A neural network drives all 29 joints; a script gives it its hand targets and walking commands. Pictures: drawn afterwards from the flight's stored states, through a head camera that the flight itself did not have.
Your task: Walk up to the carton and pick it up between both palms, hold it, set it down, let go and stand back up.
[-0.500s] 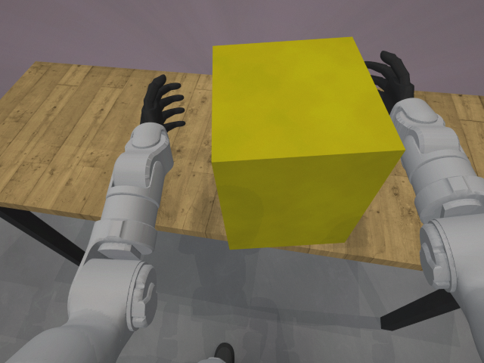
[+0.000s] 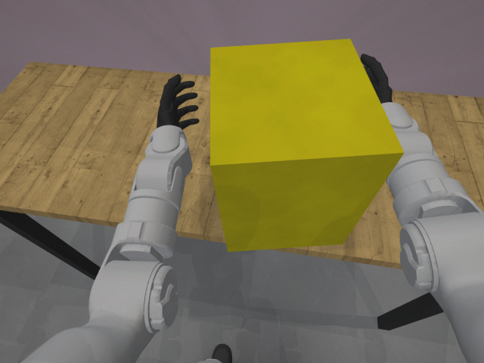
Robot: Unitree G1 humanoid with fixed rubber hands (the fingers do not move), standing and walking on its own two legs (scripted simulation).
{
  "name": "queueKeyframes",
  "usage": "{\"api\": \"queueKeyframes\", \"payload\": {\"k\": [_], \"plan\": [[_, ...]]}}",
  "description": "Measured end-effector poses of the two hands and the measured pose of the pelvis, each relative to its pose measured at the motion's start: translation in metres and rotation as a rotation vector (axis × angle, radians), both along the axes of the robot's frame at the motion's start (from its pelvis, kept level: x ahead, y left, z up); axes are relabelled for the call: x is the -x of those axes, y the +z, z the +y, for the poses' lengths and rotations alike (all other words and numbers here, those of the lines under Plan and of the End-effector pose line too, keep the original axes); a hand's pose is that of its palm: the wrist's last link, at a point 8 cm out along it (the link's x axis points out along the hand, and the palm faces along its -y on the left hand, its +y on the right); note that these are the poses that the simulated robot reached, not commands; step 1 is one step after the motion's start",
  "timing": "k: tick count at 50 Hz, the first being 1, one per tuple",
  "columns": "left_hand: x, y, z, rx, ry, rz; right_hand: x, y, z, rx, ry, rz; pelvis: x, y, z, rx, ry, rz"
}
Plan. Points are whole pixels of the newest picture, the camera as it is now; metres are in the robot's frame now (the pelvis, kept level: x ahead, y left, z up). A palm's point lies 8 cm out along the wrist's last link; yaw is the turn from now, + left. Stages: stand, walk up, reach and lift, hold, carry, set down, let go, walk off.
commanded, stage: reach and lift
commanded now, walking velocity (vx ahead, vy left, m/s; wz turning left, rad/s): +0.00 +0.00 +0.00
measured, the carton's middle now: (283, 155) +0.41 +0.02 +0.10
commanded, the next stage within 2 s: none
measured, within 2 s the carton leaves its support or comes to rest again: leaves its support in 1.74 s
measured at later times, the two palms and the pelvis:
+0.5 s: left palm (187, 125) +0.43 +0.18 +0.13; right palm (373, 108) +0.49 -0.11 +0.14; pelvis +0.00 +0.00 +0.00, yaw -2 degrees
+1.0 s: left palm (187, 128) +0.42 +0.17 +0.13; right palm (378, 112) +0.48 -0.11 +0.14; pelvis +0.02 +0.00 +0.01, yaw -2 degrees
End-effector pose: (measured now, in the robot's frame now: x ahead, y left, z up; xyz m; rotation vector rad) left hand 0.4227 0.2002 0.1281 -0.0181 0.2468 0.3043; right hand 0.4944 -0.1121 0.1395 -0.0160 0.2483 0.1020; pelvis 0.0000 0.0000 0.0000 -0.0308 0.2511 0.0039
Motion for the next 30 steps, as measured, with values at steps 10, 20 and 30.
{"api": "queueKeyframes", "payload": {"k": [10, 20, 30], "plan": [[-0.006, 0.0, -0.025, 0.016, 0.004, -0.014, 0.003, 0.004, 0.003, 0.011, -0.014, -0.024, 0.0, 0.002, -0.001, -0.007, -0.025, -0.02], [-0.007, -0.001, -0.023, 0.025, 0.015, -0.017, 0.004, -0.001, 0.003, -0.001, -0.032, -0.013, 0.001, 0.001, -0.001, -0.006, -0.036, -0.017], [-0.007, -0.001, -0.024, 0.033, 0.013, -0.029, 0.005, 0.0, 0.003, 0.003, -0.03, -0.014, 0.002, 0.001, -0.002, -0.007, -0.031, -0.018]]}}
